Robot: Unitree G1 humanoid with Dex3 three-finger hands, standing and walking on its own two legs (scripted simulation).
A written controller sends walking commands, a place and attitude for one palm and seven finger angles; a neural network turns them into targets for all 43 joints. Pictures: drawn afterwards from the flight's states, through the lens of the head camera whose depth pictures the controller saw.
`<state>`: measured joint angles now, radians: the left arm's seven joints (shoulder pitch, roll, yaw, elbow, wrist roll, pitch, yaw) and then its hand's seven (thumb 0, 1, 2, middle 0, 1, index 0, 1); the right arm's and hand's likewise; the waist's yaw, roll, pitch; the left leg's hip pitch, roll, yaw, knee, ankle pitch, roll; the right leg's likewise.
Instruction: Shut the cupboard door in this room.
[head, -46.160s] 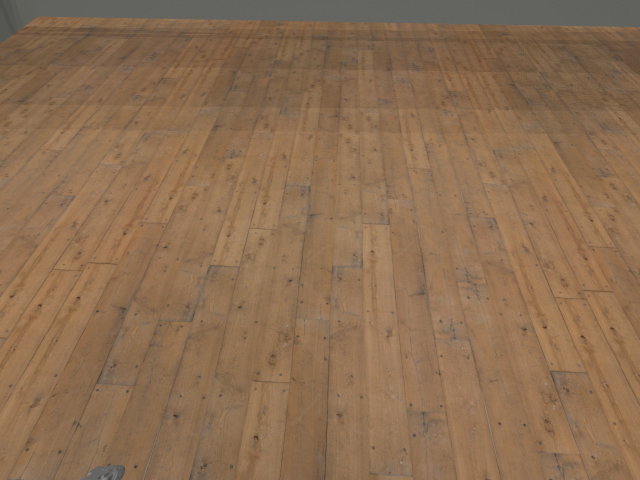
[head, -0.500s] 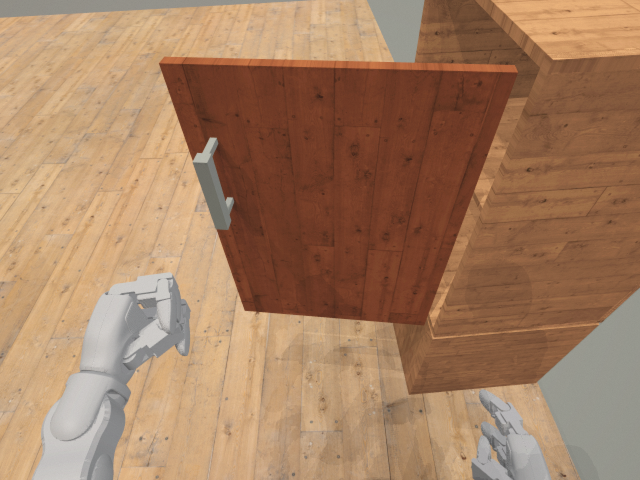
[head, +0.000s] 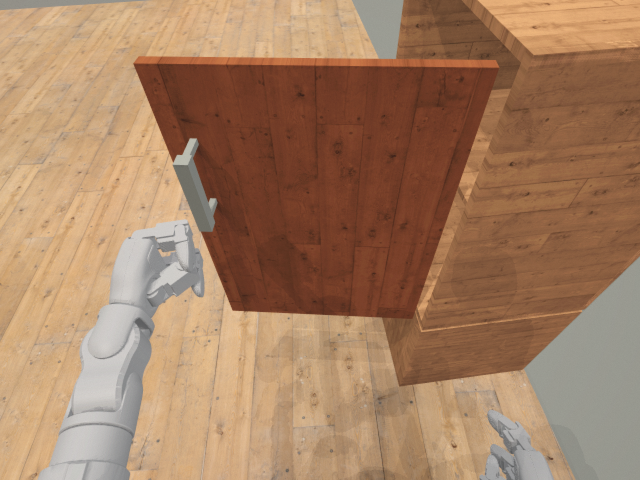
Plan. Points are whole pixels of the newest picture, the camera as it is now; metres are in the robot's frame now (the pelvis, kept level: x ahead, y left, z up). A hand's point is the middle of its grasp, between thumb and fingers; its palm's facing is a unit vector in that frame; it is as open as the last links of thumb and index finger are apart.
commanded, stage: bring the fist close to the handle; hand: left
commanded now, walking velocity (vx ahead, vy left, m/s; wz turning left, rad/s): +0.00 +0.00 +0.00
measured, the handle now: (199, 186) +0.48 +0.21 +0.09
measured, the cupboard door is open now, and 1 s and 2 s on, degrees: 79 79 66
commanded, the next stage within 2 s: push the door shut along its arc in 0.70 s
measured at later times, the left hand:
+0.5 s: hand (217, 224) +0.40 +0.16 +0.10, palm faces +0.01 -1.00 -0.03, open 3.1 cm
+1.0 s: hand (209, 224) +0.40 +0.17 +0.10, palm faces -0.05 -1.00 -0.02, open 3.1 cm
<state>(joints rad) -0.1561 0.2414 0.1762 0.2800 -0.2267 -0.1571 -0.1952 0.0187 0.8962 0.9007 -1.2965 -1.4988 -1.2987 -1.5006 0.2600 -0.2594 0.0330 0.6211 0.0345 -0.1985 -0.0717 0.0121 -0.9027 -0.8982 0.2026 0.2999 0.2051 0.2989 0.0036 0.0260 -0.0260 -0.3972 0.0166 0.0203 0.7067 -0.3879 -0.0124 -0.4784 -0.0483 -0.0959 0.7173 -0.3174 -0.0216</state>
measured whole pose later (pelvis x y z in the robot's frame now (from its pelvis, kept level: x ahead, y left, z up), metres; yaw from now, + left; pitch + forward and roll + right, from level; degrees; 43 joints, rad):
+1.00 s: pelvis -0.01 +0.01 +0.00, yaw +0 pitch +7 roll +0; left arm -0.57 0.30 0.21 0.78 -0.19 -0.26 -0.23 0.02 0.90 0.90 -1.30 -1.50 -1.30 -1.50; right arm 0.26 -0.26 0.03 0.64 0.04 -0.10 -0.07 0.01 -0.90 -0.90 0.20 0.30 0.21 0.30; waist -0.03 0.01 -0.03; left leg -0.47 0.01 0.03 0.72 -0.37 0.00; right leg -0.55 -0.05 -0.08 0.71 -0.29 -0.01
